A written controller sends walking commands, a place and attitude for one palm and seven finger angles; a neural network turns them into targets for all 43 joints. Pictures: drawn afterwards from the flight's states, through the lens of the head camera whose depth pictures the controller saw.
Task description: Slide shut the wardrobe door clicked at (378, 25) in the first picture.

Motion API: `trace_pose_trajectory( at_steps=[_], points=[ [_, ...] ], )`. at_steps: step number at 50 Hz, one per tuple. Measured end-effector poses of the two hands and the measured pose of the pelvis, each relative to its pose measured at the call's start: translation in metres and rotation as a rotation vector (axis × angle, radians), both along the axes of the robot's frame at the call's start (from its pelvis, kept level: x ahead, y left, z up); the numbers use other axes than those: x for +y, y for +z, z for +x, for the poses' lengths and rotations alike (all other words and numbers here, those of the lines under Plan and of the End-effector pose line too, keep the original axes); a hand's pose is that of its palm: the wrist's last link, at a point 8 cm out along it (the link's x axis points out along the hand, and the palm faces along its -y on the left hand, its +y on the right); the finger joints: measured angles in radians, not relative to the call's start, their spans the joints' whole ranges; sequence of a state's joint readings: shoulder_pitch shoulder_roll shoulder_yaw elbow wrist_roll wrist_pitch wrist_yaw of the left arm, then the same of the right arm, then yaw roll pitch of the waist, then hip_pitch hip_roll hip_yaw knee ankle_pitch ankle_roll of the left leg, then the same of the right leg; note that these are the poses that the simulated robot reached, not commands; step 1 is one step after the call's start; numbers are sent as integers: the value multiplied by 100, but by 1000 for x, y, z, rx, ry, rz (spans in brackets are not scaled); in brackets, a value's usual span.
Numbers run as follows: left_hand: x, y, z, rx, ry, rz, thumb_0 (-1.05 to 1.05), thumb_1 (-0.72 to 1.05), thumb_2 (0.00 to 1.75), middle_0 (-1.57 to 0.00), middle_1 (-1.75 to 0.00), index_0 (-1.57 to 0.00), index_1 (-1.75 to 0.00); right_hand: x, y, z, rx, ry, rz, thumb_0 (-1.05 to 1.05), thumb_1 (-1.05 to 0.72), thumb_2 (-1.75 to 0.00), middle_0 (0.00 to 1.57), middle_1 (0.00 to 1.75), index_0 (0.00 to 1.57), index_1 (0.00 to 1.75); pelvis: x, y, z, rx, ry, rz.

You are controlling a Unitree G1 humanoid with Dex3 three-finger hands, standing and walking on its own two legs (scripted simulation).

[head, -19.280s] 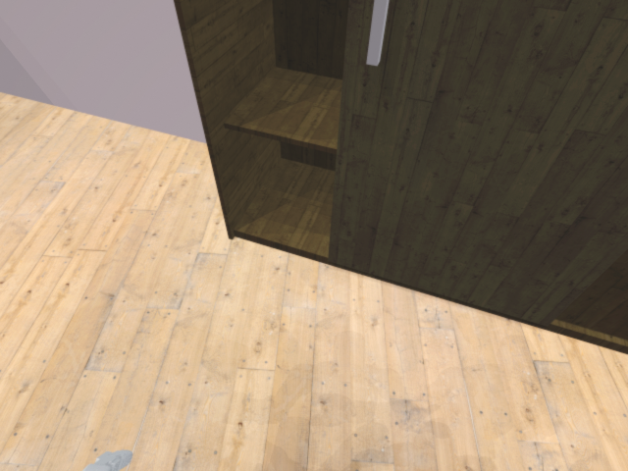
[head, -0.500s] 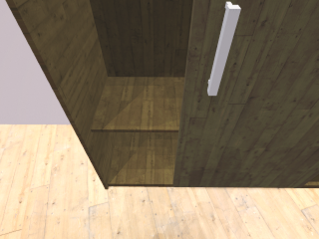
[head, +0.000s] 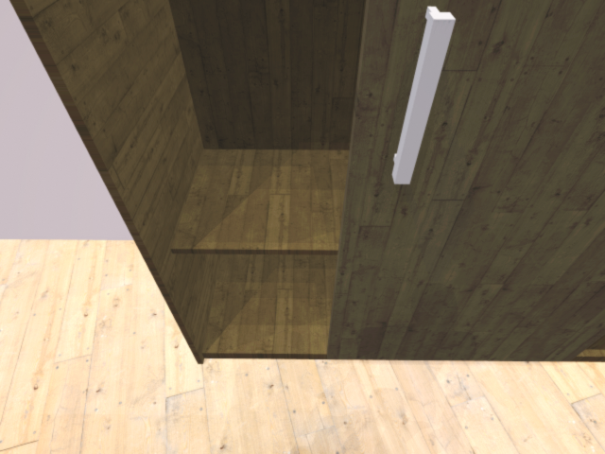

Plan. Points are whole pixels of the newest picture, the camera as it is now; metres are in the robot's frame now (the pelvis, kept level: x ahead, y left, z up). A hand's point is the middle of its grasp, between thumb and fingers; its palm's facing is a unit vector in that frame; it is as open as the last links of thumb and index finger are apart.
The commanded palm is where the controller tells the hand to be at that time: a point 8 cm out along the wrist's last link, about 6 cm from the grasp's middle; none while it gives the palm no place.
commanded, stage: shuffle to correct the standing spot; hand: right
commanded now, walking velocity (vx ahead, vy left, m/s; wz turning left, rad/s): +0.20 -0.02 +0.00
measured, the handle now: (414, 104) +0.53 -0.13 +0.22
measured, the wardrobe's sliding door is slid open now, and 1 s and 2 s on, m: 0.42 0.42 0.42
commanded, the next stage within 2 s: come to a stop and stand still in 0.08 s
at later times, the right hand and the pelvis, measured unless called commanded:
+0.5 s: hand out of the picture +0.08 -0.18 -0.18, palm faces +0.07 +0.98 -0.20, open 7.3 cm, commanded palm none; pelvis +0.08 -0.01 -0.01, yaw -1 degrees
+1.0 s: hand out of the picture +0.05 -0.21 -0.18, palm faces +0.03 +0.98 -0.21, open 7.3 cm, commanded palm none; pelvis +0.03 -0.03 +0.00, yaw +0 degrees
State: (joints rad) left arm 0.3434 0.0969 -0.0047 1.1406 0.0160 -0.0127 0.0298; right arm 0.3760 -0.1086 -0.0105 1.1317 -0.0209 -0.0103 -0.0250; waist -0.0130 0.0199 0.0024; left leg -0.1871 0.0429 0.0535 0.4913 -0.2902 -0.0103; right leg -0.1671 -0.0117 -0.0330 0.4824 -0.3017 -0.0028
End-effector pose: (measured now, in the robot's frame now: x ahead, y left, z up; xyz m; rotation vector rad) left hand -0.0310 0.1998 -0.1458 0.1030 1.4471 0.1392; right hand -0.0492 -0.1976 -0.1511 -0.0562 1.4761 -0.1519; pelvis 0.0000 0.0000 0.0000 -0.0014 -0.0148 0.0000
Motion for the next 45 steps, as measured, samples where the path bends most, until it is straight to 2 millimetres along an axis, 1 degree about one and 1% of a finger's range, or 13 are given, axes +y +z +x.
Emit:
trace_pose_trajectory(
  at_steps=[7, 11, 13, 16, 19, 21, 23, 26, 30, 34, 37, 41, 45],
  points=[
    [0, -6, 5, 39, -1, 8, 1, 91, 90, -20, -30, -20, -29, -4, -7, 1, 25, -42, 2, 0, -91, -90, 20, 30, 20, 30, -4, -9, 19, 11, -9, 16],
    [-5, -5, 23, 27, 2, 32, 1, 91, 90, -20, -30, -20, -29, -10, -14, 2, 66, -56, 19, 0, -91, -90, 20, 30, 20, 30, -13, -14, 36, 16, -1, 10],
    [-9, -4, 32, -2, 19, 44, 1, 91, 90, -20, -30, -20, -29, -14, -15, 9, 97, -32, 25, 0, -91, -90, 20, 30, 20, 30, -16, -14, 45, 14, 16, 4],
    [-17, 0, 35, 2, 35, 44, 1, 91, 90, -20, -30, -20, -29, -19, -12, 35, 95, 4, 13, 0, -91, -90, 20, 30, 20, 30, -17, -10, 54, 9, 17, 3],
    [-25, 1, 34, 54, 29, 17, 1, 91, 90, -20, -30, -20, -29, -23, -9, 73, 22, 8, -7, 0, -91, -90, 20, 30, 20, 30, -14, -7, 62, 6, -4, 3],
    [-26, -3, 34, 88, 26, -4, 1, 91, 90, -20, -30, -20, -29, -25, -10, 97, -40, 8, -29, 1, -91, -90, 20, 30, 20, 30, -11, -9, 68, 3, -18, -5],
    [-25, -6, 39, 109, 31, -16, 1, 91, 90, -20, -30, -20, -29, -30, -6, 112, -64, 9, -59, 2, -93, -90, 20, 30, 20, 30, -10, -9, 74, 5, -21, 3],
    [-21, -7, 53, 97, 41, -16, 1, 91, 90, -20, -30, -20, -29, -36, 0, 131, -97, 18, -82, 2, -94, -90, 20, 30, 20, 30, -8, -7, 78, 20, -23, 6],
    [-11, -8, 77, 35, 33, 0, 1, 91, 90, -20, -30, -20, -29, -39, 4, 146, -130, 30, -97, 1, -93, -90, 20, 30, 20, 30, -8, -5, 75, 30, -18, 1],
    [2, -10, 94, -23, 14, 31, 1, 92, 90, -20, -30, -20, -29, -39, 4, 152, -156, 38, -99, 1, -92, -90, 20, 30, 20, 30, -9, -8, 69, 31, -12, -2],
    [13, -8, 104, -71, 11, 48, 2, 92, 90, -20, -30, -20, -29, -40, 4, 150, -176, 47, -105, 0, -92, -90, 20, 30, 20, 30, -11, -8, 60, 23, -14, 6],
    [22, 0, 122, -192, -12, 89, 1, 92, 90, -20, -30, -20, -29, -47, -1, 137, -204, 65, -99, 0, -92, -90, 20, 30, 20, 30, -17, -12, 45, 2, -29, 8],
    [16, 9, 129, -268, -47, 92, 1, 92, 90, -20, -30, -20, -29, -57, 1, 121, -194, 70, -90, 0, -92, -90, 20, 30, 20, 30, -26, -9, 36, -15, -12, 3]
  ],
)
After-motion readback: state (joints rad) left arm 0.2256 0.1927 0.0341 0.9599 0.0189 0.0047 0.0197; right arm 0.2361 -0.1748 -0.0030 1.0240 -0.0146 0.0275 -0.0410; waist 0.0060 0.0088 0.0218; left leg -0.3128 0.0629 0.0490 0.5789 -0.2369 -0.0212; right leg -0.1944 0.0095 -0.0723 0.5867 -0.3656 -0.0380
